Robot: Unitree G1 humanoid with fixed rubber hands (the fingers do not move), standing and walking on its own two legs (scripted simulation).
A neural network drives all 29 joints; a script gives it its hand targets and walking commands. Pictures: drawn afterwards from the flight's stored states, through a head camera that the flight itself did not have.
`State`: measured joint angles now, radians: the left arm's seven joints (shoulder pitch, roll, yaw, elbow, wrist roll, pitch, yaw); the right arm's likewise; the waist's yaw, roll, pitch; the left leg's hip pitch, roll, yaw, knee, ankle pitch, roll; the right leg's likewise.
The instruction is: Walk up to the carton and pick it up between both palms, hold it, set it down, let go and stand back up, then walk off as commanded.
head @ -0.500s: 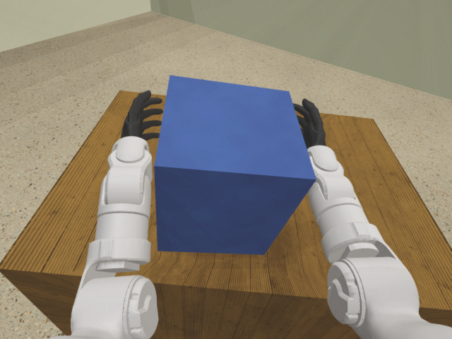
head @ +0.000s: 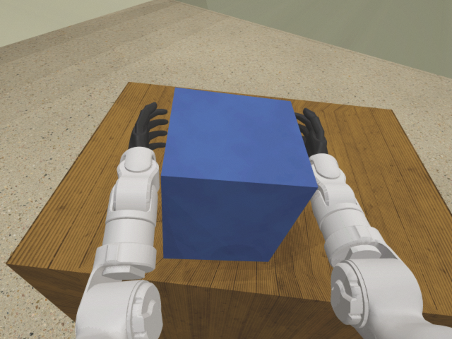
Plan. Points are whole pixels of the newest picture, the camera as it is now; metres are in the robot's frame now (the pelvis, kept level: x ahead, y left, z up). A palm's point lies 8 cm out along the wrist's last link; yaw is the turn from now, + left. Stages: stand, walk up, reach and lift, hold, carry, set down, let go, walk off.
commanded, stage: set down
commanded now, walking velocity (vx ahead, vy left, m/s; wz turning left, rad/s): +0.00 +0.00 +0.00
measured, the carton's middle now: (225, 181) +0.39 +0.04 +0.08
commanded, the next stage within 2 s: none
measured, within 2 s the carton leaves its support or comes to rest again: rests again in 1.34 s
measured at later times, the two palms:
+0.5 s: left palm (147, 161) +0.38 +0.18 +0.12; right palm (311, 159) +0.43 -0.11 +0.12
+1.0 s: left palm (151, 168) +0.39 +0.18 +0.10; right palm (307, 159) +0.45 -0.11 +0.10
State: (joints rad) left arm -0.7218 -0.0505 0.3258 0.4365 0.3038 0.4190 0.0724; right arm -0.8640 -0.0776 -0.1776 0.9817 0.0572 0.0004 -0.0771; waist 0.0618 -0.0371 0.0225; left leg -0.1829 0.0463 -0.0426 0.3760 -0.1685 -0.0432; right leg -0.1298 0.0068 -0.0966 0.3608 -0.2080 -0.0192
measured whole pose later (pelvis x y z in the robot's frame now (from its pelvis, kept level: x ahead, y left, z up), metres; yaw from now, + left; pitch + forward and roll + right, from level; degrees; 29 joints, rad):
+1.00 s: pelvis +0.02 -0.02 +0.00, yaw +0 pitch +2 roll +0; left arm -0.66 -0.10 0.40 0.57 0.31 0.21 0.10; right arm -0.87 -0.09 -0.20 1.13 -0.06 -0.13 -0.05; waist 0.11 -0.03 0.01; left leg -0.20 0.06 -0.04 0.34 -0.17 -0.06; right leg -0.16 0.02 -0.10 0.36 -0.23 -0.04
